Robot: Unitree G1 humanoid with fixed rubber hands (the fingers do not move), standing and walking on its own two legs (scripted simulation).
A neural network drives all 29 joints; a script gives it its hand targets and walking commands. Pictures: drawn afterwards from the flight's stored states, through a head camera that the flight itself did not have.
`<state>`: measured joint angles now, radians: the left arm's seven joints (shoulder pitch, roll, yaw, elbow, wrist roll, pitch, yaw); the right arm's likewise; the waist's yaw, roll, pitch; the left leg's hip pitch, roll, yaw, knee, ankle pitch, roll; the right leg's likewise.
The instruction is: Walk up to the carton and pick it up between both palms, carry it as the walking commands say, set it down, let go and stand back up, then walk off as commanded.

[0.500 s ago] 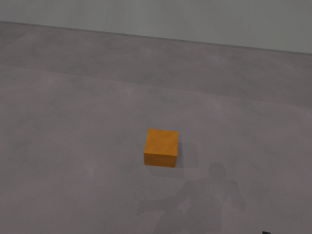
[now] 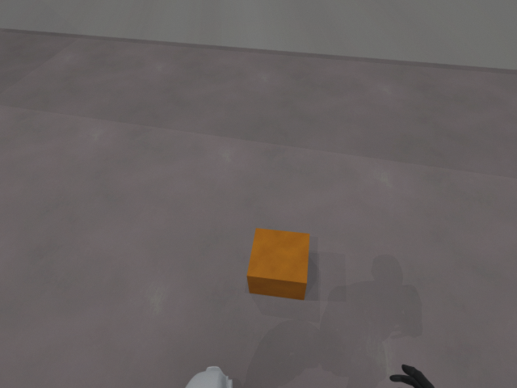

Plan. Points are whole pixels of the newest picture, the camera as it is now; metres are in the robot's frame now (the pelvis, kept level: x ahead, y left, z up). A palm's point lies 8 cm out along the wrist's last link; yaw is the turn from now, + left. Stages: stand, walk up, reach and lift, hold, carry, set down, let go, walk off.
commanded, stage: walk up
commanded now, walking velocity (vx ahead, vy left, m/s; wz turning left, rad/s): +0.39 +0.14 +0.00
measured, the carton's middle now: (279, 263) +0.70 +0.01 -0.70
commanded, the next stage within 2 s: none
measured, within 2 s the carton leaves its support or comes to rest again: neither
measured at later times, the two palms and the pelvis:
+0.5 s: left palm (138, 327) +0.25 +0.27 -0.14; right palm out of the picture +0.14 -0.22 -0.12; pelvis +0.17 +0.03 +0.00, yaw +0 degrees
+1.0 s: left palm (161, 328) +0.25 +0.23 -0.15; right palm (412, 366) +0.22 -0.23 -0.14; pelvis +0.21 +0.00 +0.00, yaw +1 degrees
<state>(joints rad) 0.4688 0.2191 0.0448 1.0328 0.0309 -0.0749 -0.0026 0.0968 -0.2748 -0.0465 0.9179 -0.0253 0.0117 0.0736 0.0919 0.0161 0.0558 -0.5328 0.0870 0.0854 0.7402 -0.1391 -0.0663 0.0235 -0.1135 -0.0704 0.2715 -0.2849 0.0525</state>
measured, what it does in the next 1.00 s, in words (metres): walks ahead: left foot, then right foot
